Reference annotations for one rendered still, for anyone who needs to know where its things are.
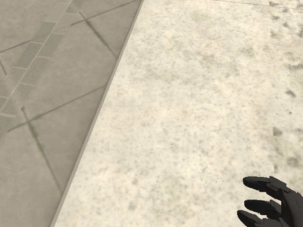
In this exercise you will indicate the right robot hand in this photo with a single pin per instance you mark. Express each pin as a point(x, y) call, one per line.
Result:
point(288, 214)

